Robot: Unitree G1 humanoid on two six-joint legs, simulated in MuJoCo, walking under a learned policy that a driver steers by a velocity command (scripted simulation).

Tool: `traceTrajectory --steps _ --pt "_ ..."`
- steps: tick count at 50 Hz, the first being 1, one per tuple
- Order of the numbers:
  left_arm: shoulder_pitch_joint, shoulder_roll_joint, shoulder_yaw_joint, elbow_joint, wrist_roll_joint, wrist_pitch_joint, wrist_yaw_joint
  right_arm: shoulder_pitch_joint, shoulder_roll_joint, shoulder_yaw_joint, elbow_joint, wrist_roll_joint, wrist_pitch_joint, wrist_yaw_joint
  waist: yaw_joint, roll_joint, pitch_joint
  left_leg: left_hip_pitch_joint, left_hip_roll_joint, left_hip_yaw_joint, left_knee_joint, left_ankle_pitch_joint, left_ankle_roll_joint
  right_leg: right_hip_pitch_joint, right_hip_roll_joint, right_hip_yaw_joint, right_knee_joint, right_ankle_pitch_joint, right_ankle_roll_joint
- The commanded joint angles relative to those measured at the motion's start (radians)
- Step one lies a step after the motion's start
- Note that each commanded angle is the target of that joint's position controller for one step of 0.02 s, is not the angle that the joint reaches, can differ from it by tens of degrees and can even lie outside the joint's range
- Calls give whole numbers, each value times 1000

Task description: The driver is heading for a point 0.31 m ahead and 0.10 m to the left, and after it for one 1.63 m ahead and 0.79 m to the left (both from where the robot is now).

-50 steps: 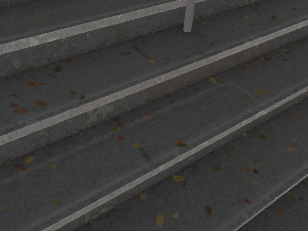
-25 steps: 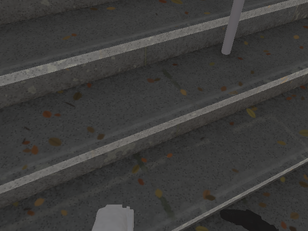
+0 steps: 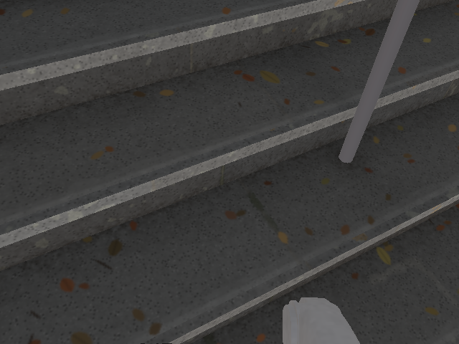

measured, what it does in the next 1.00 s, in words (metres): climbs, turning left: right foot 0.16 m higher, then left foot 0.16 m higher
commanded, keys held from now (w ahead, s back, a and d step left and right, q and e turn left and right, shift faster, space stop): w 0.02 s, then w+q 0.98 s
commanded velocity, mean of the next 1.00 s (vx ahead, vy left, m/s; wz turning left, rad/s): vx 0.50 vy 0.00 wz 0.45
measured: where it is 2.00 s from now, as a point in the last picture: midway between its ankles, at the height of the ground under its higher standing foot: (72, 14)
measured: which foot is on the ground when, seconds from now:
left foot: down 0.00-0.18, up 0.20-0.58, down 0.60-1.00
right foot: up 0.00-0.14, down 0.16-0.64, up 0.66-1.00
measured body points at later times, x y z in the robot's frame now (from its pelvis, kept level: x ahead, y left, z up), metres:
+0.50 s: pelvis +0.33 +0.00 +0.14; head +0.32 +0.01 +0.59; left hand +0.21 +0.17 -0.02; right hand +0.57 -0.14 +0.06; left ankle +0.41 +0.15 -0.30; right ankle +0.23 -0.10 -0.59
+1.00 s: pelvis +0.66 +0.07 +0.30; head +0.65 +0.07 +0.75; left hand +0.84 +0.33 +0.26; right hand +0.61 -0.13 +0.15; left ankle +0.49 +0.14 -0.43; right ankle +0.87 +0.02 -0.24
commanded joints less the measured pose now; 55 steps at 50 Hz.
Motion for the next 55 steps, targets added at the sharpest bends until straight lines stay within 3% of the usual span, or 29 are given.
traceTrajectory --steps 1,2,3,6,9,10,11,12,14,16,18,22,26,29,30,31,32,33,34,35,39,43,46,49,50,52,53,54,55 --pt "-233 51 -6 -178 7 -13 -17 146 -116 -18 -7 19 7 -38 -39 47 71 106 216 -223 -327 303 95 -55 -45 -110 -231 -38 25" --pt "-277 18 -18 -196 2 -8 -29 180 -113 -21 11 21 10 -56 -59 48 56 141 246 -235 -390 405 99 36 -62 -88 -335 -53 14" --pt "-426 48 -35 -250 35 39 -102 256 -88 32 132 -165 32 128 42 182 -159 74 316 -201 -344 877 144 135 -78 -43 -486 -23 -174" --pt "-295 148 6 -144 35 44 -119 129 -249 -10 37 -64 -3 189 155 204 -229 258 320 -87 -183 1830 169 427 67 -143 -660 -190 -68" --pt "58 198 17 47 -11 23 -63 17 -376 -84 15 -112 5 191 261 146 -315 115 328 -150 211 2198 64 937 89 3 -934 18 -90" --pt "312 250 39 145 -35 6 -48 129 -214 -41 -22 -176 4 218 243 -166 -514 -366 212 -242 449 1627 29 1486 -89 436 -1072 246 -275" --pt "539 288 72 234 51 1 -50 59 -154 -44 10 -100 25 221 322 -315 -470 -573 -67 -272 1073 267 -7 1546 -284 816 -1378 385 -403" --pt "566 322 94 293 88 -47 -37 -21 -119 -45 -11 -47 28 222 274 -81 -256 -828 -77 -396 1519 318 29 1382 -324 888 -1469 261 -327" --pt "227 177 63 336 22 -94 -58 -188 -82 -42 -77 -40 13 175 109 1 -98 -1053 -59 -358 1831 224 115 1170 -322 615 -1440 320 -287" --pt "111 2 7 382 36 -102 -76 -268 -21 0 -150 -61 51 151 -34 100 -123 -1102 50 -299 1814 260 198 1091 -259 311 -1497 279 -164" --pt "61 -2 10 396 23 -126 -54 -269 28 24 -189 -45 90 147 -108 55 -32 -1111 76 -228 1779 111 206 980 -187 72 -1595 213 -102" --pt "171 97 0 449 129 -139 -45 -501 -23 48 -296 4 72 151 -92 19 10 -1123 96 -106 1745 227 250 818 -117 -81 -1697 77 -75" --pt "259 237 16 406 67 -115 -80 -837 -104 42 -416 3 114 113 -6 -93 -18 -755 70 69 1120 80 104 825 -211 -98 -1959 595 -124" --pt "321 434 62 428 8 -185 -102 -588 -117 19 -366 7 137 129 -109 -148 -70 -710 -64 122 821 -3 35 1310 -342 -146 -1649 1690 -122" --pt "317 424 68 429 9 -180 -109 -485 -156 -3 -331 1 124 116 -122 -163 -105 -645 -130 155 662 5 43 1406 -326 -164 -1506 1766 -129" --pt "384 375 66 428 72 -170 -120 -280 -219 -27 -255 8 114 87 -117 -85 -266 -188 -96 -28 778 370 130 1097 -294 -132 -1270 1808 -58" --pt "368 352 60 397 103 -160 -144 -56 -271 -53 -168 3 112 70 -190 32 -388 155 -50 -297 547 290 202 792 -206 -62 -1002 1376 -34" --pt "243 300 71 373 57 -129 -172 110 -290 -50 -100 -64 116 72 -224 222 -361 203 121 -735 165 150 317 519 42 44 -504 189 1" --pt "233 226 49 365 11 -121 -173 78 -277 -67 -85 -85 98 54 -208 159 -240 89 149 -836 118 -155 249 338 40 267 -242 269 -58" --pt "198 177 40 359 32 -130 -150 37 -211 -55 -38 -78 84 54 -166 182 -94 -71 140 -803 134 -227 255 220 46 292 -47 294 -95" --pt "38 139 8 209 44 -102 -86 -275 14 24 27 -59 57 79 75 -23 -102 -260 104 -491 107 125 182 41 12 255 149 106 -151" --pt "-113 160 -10 109 -13 -90 -57 -265 -68 21 17 -124 1 63 70 85 -80 -559 50 -319 -29 147 119 239 -43 95 74 -39 -103" --pt "-325 180 -30 5 23 -91 -31 4 -78 19 118 -131 -11 58 -26 -32 -74 -206 127 -466 -14 47 96 -58 -79 163 -160 -141 -95" --pt "-495 98 -50 -95 15 -67 -46 -120 -142 7 -19 -30 -25 109 16 167 -4 -748 171 -457 -323 183 175 683 -47 -77 -507 -230 14" --pt "-378 90 -50 -56 1 -60 -66 -156 -189 -6 -34 -22 -32 112 75 183 -42 -659 217 -427 -263 554 172 759 -17 -68 -475 -42 23" --pt "-45 326 44 46 -34 -92 -55 -211 -346 -80 -75 -6 -21 129 205 96 -222 -266 158 -345 130 1416 68 922 71 49 -899 -4 -11" --pt "234 358 55 139 0 -106 -37 -80 -137 -49 -63 -42 -33 128 176 -147 -548 -448 44 -327 526 961 23 1377 -154 468 -1021 336 -198" --pt "435 402 58 221 32 -96 -44 -5 -28 -28 -45 -65 -24 142 211 -366 -598 -765 -125 -344 985 154 21 1537 -387 1052 -1391 -28 -315" --pt "450 379 55 276 29 -120 -25 -149 -66 -51 -32 -51 -13 136 243 -309 -225 -1029 -84 -391 1377 239 30 1305 -319 1073 -1519 -611 -217"
Keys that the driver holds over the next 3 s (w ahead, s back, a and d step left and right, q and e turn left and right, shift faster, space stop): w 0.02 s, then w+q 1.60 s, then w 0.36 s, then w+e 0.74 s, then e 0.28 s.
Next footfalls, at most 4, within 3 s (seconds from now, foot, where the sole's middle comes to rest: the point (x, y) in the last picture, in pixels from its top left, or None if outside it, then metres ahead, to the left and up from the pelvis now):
0.16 right None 0.27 -0.10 -0.62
0.60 left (157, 284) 0.53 0.16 -0.47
1.04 right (211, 121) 0.91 0.04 -0.31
1.64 left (49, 41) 1.01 0.44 -0.15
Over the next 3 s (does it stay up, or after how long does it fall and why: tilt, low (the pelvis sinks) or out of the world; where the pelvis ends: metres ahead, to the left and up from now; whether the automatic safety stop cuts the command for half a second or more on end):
stays up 1.47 0.81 0.92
